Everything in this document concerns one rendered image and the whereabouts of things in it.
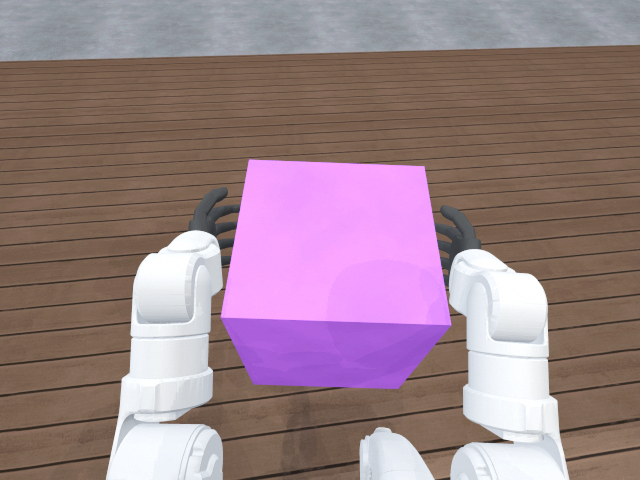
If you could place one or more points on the robot right thigh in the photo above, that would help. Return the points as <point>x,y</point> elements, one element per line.
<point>390,456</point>

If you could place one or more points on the right robot forearm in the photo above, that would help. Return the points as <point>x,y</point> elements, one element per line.
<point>507,335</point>

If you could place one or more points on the robot left hand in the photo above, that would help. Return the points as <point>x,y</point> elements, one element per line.
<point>205,217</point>

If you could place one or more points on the robot right upper arm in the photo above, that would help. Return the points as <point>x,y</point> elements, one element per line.
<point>497,461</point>

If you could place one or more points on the carton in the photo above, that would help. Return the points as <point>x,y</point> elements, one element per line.
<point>335,278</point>

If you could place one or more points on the left robot forearm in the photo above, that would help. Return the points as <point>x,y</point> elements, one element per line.
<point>171,319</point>

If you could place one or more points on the robot left upper arm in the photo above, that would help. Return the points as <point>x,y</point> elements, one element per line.
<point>169,452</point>

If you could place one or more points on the robot right hand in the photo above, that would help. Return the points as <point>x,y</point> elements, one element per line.
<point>463,238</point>

